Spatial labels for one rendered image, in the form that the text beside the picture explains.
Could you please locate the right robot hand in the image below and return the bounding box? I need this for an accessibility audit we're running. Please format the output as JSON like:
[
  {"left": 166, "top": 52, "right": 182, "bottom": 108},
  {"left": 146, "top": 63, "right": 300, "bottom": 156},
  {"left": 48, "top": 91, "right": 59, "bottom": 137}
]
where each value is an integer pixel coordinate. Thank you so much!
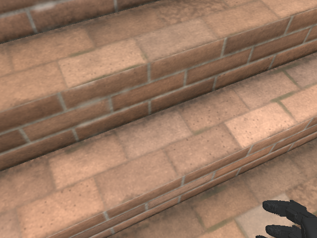
[{"left": 256, "top": 199, "right": 317, "bottom": 238}]

